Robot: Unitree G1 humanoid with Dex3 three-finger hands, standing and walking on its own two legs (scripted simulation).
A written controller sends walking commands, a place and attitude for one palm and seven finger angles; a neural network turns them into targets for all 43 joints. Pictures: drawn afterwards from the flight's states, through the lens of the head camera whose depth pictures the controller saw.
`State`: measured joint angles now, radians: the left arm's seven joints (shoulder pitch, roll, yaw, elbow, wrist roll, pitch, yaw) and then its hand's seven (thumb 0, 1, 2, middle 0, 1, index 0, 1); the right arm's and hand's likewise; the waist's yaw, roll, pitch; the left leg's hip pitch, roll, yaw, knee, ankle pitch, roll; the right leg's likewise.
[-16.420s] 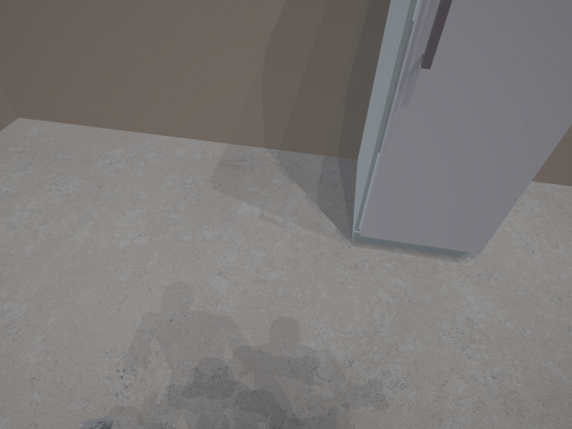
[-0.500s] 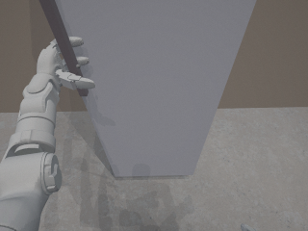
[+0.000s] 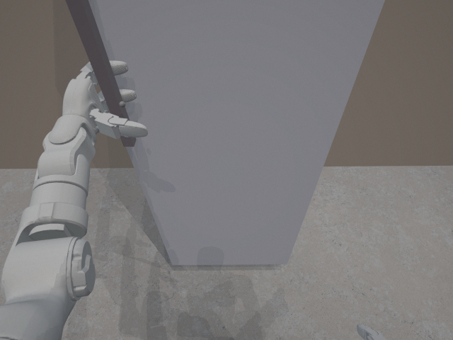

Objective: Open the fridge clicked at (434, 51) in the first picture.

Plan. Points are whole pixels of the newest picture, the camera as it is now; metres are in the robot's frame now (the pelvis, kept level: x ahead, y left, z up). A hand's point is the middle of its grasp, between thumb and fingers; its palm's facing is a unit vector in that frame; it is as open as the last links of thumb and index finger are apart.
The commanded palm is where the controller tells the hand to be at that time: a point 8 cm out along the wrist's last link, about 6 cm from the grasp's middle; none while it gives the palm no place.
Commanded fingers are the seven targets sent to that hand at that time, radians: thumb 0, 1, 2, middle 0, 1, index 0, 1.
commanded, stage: slide the fingers in behind the handle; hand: left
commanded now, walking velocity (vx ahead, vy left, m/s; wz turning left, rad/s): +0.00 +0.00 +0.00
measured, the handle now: (110, 73) +0.50 +0.22 +0.23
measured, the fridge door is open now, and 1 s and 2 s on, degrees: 0 0 0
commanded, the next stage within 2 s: grip the handle and tug to test in 0.34 s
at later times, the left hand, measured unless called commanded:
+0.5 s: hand (121, 104) +0.45 +0.19 +0.21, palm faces +0.06 -1.00 -0.01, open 14.2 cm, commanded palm +0.42 +0.23 +0.20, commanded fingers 0.00 -0.31 0.38 -0.32 -1.23 -0.32 -1.23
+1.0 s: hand (119, 103) +0.45 +0.20 +0.21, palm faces +0.05 -1.00 +0.00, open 7.7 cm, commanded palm +0.42 +0.24 +0.20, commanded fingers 0.00 0.85 0.88 -0.44 -1.39 -0.44 -1.39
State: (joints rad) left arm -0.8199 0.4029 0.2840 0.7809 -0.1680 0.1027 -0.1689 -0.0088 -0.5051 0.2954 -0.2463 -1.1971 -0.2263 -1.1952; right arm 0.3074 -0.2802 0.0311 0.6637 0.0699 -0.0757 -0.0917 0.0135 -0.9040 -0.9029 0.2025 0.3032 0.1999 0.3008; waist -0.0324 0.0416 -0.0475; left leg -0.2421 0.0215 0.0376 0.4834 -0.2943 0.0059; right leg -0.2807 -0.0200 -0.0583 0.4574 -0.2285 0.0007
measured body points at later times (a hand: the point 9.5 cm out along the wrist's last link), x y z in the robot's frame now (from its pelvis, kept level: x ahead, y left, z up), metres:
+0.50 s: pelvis +0.00 +0.01 +0.00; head +0.01 -0.01 +0.45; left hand +0.44 +0.25 +0.21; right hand +0.10 -0.24 -0.12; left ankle -0.03 +0.11 -0.74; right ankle +0.00 -0.12 -0.74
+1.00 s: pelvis +0.00 +0.00 +0.00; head +0.01 -0.01 +0.45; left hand +0.44 +0.25 +0.21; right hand +0.09 -0.26 -0.11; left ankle -0.03 +0.11 -0.74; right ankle +0.00 -0.12 -0.74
